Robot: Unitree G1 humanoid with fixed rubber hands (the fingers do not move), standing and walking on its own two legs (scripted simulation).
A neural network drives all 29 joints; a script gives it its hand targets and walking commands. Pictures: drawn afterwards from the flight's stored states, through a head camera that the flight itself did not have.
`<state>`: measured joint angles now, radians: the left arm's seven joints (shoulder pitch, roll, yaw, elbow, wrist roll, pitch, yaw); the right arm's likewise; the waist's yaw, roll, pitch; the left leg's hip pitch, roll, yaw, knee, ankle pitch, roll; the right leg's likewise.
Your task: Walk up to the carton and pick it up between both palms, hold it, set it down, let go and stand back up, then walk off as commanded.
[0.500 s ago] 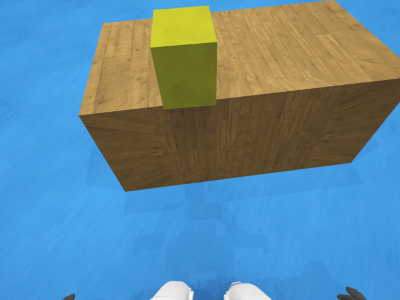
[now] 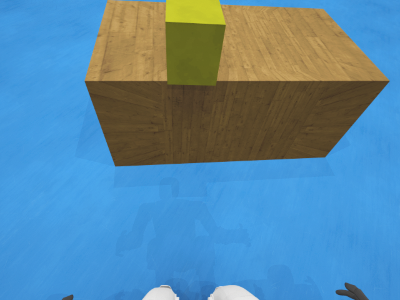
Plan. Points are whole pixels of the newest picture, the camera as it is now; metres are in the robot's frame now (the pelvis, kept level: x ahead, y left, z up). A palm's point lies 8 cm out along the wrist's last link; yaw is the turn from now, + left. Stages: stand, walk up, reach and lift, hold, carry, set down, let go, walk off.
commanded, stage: walk off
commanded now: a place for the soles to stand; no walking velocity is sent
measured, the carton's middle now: (192, 39) +1.02 +0.00 -0.03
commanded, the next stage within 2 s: stand in 0.80 s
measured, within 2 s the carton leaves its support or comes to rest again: neither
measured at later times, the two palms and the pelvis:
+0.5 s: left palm out of the picture +0.05 +0.28 -0.10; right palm out of the picture +0.03 -0.32 -0.08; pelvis -0.05 -0.01 +0.00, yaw -1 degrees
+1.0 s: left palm out of the picture +0.06 +0.28 -0.09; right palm out of the picture +0.05 -0.31 -0.08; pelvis -0.04 -0.01 +0.01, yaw -1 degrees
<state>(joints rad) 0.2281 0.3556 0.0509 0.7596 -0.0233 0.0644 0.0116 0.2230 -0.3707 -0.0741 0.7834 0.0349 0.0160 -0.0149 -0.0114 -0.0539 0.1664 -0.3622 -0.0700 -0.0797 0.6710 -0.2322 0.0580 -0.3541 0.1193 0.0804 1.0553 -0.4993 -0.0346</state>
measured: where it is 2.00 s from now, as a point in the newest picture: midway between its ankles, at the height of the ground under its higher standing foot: outside the picture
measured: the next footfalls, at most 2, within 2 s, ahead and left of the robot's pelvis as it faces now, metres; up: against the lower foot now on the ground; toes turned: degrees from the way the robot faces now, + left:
right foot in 0.08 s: +0.01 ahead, -0.11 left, +0.00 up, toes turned +4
left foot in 0.38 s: +0.00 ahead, +0.10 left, +0.00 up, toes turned -8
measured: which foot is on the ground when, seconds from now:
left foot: down 0.00-0.10, up 0.12-0.36, down 0.38-1.00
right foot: up 0.00-0.06, down 0.08-1.00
